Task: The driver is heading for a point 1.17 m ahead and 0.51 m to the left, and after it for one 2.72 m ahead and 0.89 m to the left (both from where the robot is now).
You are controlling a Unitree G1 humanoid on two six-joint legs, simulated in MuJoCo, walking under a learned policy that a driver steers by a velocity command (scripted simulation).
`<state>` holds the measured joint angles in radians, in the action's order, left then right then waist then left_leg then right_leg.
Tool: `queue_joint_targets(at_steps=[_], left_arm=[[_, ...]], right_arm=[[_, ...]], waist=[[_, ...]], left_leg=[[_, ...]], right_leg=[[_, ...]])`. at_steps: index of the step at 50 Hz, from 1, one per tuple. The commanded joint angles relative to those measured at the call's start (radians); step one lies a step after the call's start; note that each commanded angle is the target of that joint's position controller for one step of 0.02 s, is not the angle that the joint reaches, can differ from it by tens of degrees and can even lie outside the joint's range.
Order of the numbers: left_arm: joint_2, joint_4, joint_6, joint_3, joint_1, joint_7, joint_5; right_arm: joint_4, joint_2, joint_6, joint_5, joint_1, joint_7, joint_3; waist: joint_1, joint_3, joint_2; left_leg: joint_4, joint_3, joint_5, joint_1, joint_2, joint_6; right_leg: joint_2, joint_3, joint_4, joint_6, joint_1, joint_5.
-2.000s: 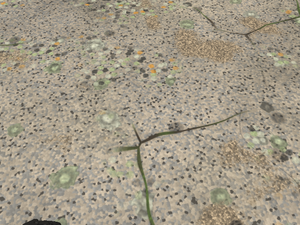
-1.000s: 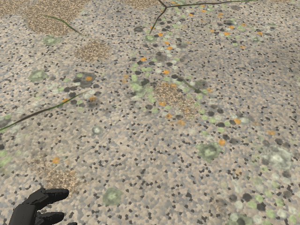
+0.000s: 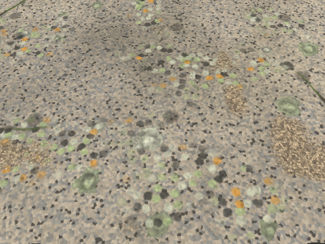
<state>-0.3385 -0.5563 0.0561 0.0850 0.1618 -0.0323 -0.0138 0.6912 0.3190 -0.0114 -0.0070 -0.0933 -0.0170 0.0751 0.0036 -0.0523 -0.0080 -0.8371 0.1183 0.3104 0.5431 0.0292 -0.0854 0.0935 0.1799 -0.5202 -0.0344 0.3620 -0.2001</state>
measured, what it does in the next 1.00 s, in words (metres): steps on the spot, turning left: left foot, then left foot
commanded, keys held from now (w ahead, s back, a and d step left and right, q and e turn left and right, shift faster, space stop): q+shift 1.00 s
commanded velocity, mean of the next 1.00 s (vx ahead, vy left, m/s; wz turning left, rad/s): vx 0.00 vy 0.00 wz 0.60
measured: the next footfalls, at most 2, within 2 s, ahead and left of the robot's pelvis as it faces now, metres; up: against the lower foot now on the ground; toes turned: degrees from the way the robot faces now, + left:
left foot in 0.12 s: +0.10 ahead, +0.14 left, +0.00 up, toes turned -4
left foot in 0.80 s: +0.03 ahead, +0.19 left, +0.00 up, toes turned +33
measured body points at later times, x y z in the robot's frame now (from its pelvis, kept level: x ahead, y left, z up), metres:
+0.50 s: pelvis +0.03 +0.01 +0.00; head +0.07 +0.01 +0.45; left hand +0.10 +0.32 -0.09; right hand +0.26 -0.24 -0.09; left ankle +0.01 +0.13 -0.68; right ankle +0.02 -0.10 -0.74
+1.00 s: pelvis +0.03 +0.07 +0.00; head +0.06 +0.13 +0.45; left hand -0.01 +0.41 -0.10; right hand +0.34 -0.06 -0.07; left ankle +0.00 +0.16 -0.74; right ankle +0.16 -0.05 -0.66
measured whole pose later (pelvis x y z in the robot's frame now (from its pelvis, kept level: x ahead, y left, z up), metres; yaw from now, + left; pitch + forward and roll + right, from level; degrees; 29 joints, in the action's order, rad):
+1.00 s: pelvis +0.03 +0.07 +0.00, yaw +41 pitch +3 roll -2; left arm -0.33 -0.66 -0.01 0.09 0.08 -0.02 0.02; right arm 0.58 0.33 0.04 0.02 -0.19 -0.02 0.09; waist -0.01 -0.08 0.02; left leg -0.48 0.12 0.19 0.35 0.06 0.05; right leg 0.00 0.10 -1.03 0.08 0.58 -0.36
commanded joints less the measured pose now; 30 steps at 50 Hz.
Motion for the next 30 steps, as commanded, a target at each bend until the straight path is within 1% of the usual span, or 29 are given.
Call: queue_joint_targets(at_steps=[1,3,4,5,6,7,8,9,10,11,12,13,14,16,17,18,19,20,21,22,23,24,25,26,27,28,30], left_arm=[[-0.136,0.072,-0.012,0.034,-0.050,-0.002,0.012],[-0.089,0.055,-0.015,0.008,-0.044,0.007,0.020],[-0.045,0.046,-0.018,-0.012,-0.060,0.011,0.022],[0.017,0.022,-0.025,-0.037,-0.040,0.016,0.030],[0.041,-0.010,-0.036,-0.044,0.041,0.018,0.050],[-0.003,-0.026,-0.043,-0.029,0.142,0.017,0.063],[-0.040,-0.013,-0.046,-0.016,0.081,0.009,0.055],[-0.079,-0.007,-0.047,-0.004,0.003,0.000,0.042],[-0.085,-0.001,-0.046,0.004,-0.044,-0.005,0.036],[-0.069,0.001,-0.042,0.005,-0.056,-0.007,0.034],[-0.052,0.002,-0.044,0.005,-0.050,-0.005,0.030],[-0.032,-0.001,-0.050,0.003,-0.050,-0.002,0.024],[-0.016,-0.006,-0.057,0.003,-0.046,0.001,0.020],[0.002,-0.022,-0.072,0.005,-0.028,0.008,0.011],[0.005,-0.034,-0.078,0.008,-0.010,0.012,0.006],[0.004,-0.053,-0.083,0.012,0.023,0.016,0.002],[-0.015,-0.073,-0.083,0.021,0.062,0.019,0.002],[-0.083,-0.079,-0.077,0.039,0.059,0.019,0.021],[-0.133,-0.078,-0.072,0.052,0.035,0.021,0.043],[-0.082,-0.047,-0.077,0.038,-0.018,0.015,0.055],[-0.045,-0.032,-0.076,0.025,-0.046,0.005,0.047],[-0.038,-0.028,-0.074,0.022,-0.080,-0.004,0.034],[-0.041,-0.034,-0.074,0.022,-0.084,-0.010,0.019],[-0.054,-0.042,-0.071,0.023,-0.065,-0.017,0.018],[-0.068,-0.050,-0.064,0.027,-0.037,-0.021,0.024],[-0.078,-0.057,-0.057,0.030,-0.009,-0.024,0.029],[-0.101,-0.066,-0.047,0.036,0.015,-0.021,0.031]], right_arm=[[-0.041,0.076,-0.008,0.005,-0.049,0.008,0.013],[-0.051,0.067,-0.012,0.004,-0.049,0.016,0.007],[-0.050,0.042,-0.017,0.001,-0.064,0.023,-0.001],[-0.047,0.001,-0.023,-0.010,-0.070,0.032,-0.016],[-0.066,0.032,-0.025,-0.027,-0.033,0.034,-0.017],[-0.100,0.100,-0.026,-0.033,0.033,0.028,-0.012],[-0.098,0.103,-0.023,-0.026,0.064,0.026,-0.008],[-0.104,0.107,-0.018,-0.012,0.047,0.026,-0.002],[-0.097,0.134,-0.012,0.003,0.005,0.022,0.008],[-0.099,0.167,-0.009,0.015,-0.026,0.018,0.019],[-0.102,0.183,-0.005,0.021,-0.046,0.010,0.030],[-0.106,0.175,0.000,0.024,-0.062,0.002,0.033],[-0.112,0.160,0.005,0.026,-0.072,-0.004,0.035],[-0.124,0.144,0.018,0.033,-0.076,-0.014,0.042],[-0.133,0.140,0.027,0.039,-0.061,-0.018,0.047],[-0.145,0.136,0.038,0.046,-0.033,-0.021,0.050],[-0.161,0.121,0.048,0.052,-0.009,-0.024,0.049],[-0.187,0.088,0.053,0.056,0.007,-0.023,0.041],[-0.196,0.081,0.048,0.049,-0.040,-0.015,0.039],[-0.168,0.140,0.042,0.027,-0.093,-0.007,0.062],[-0.142,0.166,0.044,0.030,-0.115,0.001,0.075],[-0.129,0.147,0.052,0.035,-0.123,0.004,0.073],[-0.131,0.115,0.058,0.036,-0.109,0.008,0.061],[-0.141,0.085,0.060,0.039,-0.082,0.015,0.048],[-0.157,0.070,0.060,0.045,-0.052,0.021,0.039],[-0.174,0.062,0.059,0.047,-0.020,0.027,0.033],[-0.201,0.050,0.059,0.043,0.018,0.038,0.022]], waist=[[0.006,0.207,0.177],[0.016,0.203,0.188],[-0.004,0.197,0.178],[-0.015,0.188,0.159],[0.033,0.155,0.064],[0.130,0.107,-0.098],[0.117,0.058,-0.189],[0.071,0.019,-0.178],[0.040,0.020,-0.158],[0.026,0.024,-0.167],[0.019,0.035,-0.178],[0.011,0.051,-0.189],[0.005,0.077,-0.196],[0.002,0.130,-0.193],[0.011,0.156,-0.183],[0.028,0.180,-0.169],[0.042,0.203,-0.139],[0.025,0.169,0.014],[-0.008,0.123,0.265],[-0.021,0.127,0.212],[-0.032,0.134,0.116],[-0.046,0.114,0.073],[-0.034,0.087,0.080],[-0.014,0.074,0.098],[0.010,0.068,0.113],[0.032,0.071,0.124],[0.056,0.084,0.130]], left_leg=[[0.059,-0.043,-0.031,-0.115,-0.008,0.002],[0.109,-0.062,-0.032,-0.181,-0.035,0.023],[0.212,-0.072,-0.090,-0.261,-0.049,0.041],[0.360,-0.067,-0.199,-0.358,-0.058,0.058],[0.421,0.059,-0.346,-0.390,-0.121,0.093],[0.449,0.195,-0.408,-0.301,-0.214,0.178],[0.517,0.291,-0.189,-0.161,-0.250,0.265],[0.536,0.297,-0.066,-0.127,-0.213,0.249],[0.536,0.298,-0.023,-0.135,-0.195,0.231],[0.529,0.314,-0.026,-0.161,-0.187,0.232],[0.518,0.340,-0.039,-0.207,-0.189,0.243],[0.503,0.358,-0.088,-0.251,-0.184,0.254],[0.483,0.374,-0.160,-0.300,-0.181,0.264],[0.444,0.409,-0.314,-0.385,-0.182,0.276],[0.422,0.411,-0.373,-0.400,-0.176,0.270],[0.395,0.395,-0.399,-0.376,-0.157,0.252],[0.351,0.359,-0.355,-0.300,-0.121,0.218],[0.231,0.240,-0.211,-0.120,-0.038,0.160],[0.079,0.063,0.142,0.072,0.082,0.091],[-0.167,0.043,0.289,0.121,0.021,0.043],[-0.279,0.029,0.254,0.115,-0.011,0.024],[-0.322,0.011,0.192,0.126,-0.030,0.007],[-0.327,-0.006,0.124,0.174,-0.053,-0.006],[-0.315,-0.037,0.083,0.190,-0.066,-0.017],[-0.287,-0.072,0.056,0.192,-0.072,-0.025],[-0.249,-0.095,0.040,0.192,-0.081,-0.029],[-0.156,-0.120,0.032,0.158,-0.099,-0.026]], right_leg=[[-0.236,0.212,0.083,-0.161,-0.103,0.200],[-0.253,0.220,0.053,-0.160,-0.090,0.230],[-0.240,0.201,0.039,-0.139,-0.063,0.190],[-0.204,0.164,0.039,-0.097,-0.040,0.086],[-0.129,0.091,-0.020,-0.038,-0.020,-0.075],[-0.041,-0.002,-0.091,0.022,-0.045,-0.239],[-0.057,-0.045,-0.071,0.056,-0.102,-0.182],[-0.061,-0.065,-0.059,0.055,-0.123,-0.139],[-0.050,-0.088,-0.073,0.048,-0.118,-0.127],[-0.034,-0.102,-0.086,0.045,-0.100,-0.140],[-0.022,-0.110,-0.091,0.046,-0.067,-0.159],[-0.011,-0.113,-0.095,0.048,-0.042,-0.182],[-0.004,-0.110,-0.099,0.050,-0.022,-0.207],[-0.001,-0.094,-0.075,0.052,-0.002,-0.238],[-0.004,-0.091,-0.026,0.050,-0.027,-0.207],[-0.015,-0.095,0.051,0.046,-0.097,-0.130],[-0.062,-0.080,0.123,0.031,-0.210,-0.032],[-0.187,0.045,0.164,-0.038,-0.297,0.062],[-0.383,0.239,0.211,-0.164,-0.347,0.331],[-0.497,0.258,0.187,-0.239,-0.347,0.516],[-0.473,0.176,0.170,-0.228,-0.329,0.538],[-0.413,0.088,0.154,-0.192,-0.321,0.505],[-0.376,0.019,0.151,-0.168,-0.341,0.512],[-0.352,-0.038,0.152,-0.163,-0.348,0.551],[-0.339,-0.080,0.158,-0.168,-0.353,0.569],[-0.342,-0.103,0.161,-0.175,-0.372,0.565],[-0.359,-0.141,0.164,-0.182,-0.393,0.535]])
Keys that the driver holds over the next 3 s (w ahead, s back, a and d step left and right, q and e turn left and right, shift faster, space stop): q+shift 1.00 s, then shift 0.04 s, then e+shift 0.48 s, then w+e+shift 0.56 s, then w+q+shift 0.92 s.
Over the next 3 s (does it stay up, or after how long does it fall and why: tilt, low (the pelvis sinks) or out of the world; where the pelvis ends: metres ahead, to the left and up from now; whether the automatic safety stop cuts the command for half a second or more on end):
stays up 1.12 0.09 -0.02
